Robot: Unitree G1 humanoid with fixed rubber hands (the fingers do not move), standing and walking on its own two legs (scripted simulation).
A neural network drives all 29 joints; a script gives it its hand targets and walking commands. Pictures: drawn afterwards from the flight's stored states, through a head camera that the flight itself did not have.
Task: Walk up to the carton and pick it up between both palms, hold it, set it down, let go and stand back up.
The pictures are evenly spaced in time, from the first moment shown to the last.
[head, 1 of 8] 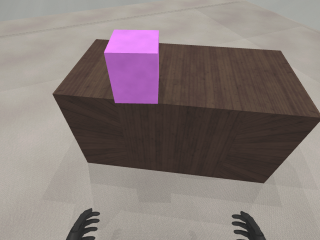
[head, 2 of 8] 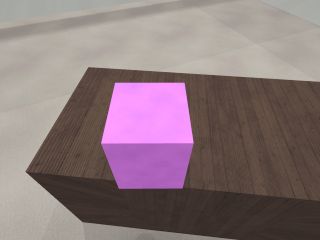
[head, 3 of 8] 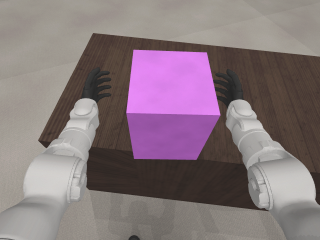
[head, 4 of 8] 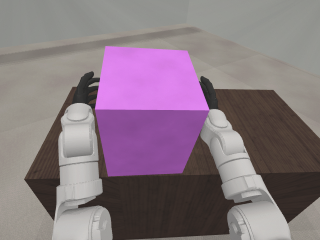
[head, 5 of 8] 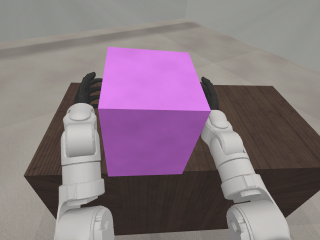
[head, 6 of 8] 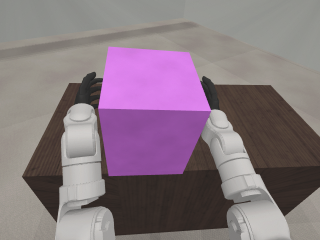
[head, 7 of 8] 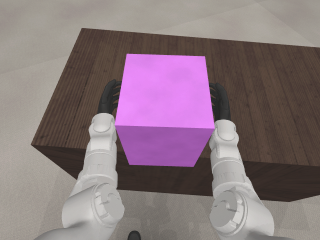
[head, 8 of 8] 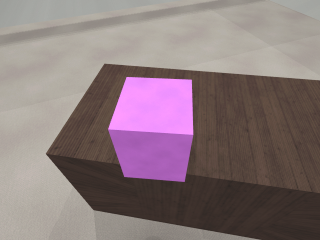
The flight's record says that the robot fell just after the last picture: no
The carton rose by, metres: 0.18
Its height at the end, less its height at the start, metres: +0.00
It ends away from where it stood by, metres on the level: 0.02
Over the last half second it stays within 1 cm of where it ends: yes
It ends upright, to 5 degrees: yes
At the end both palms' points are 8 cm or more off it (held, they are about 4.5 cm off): yes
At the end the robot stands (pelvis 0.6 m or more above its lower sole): yes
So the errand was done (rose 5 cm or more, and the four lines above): yes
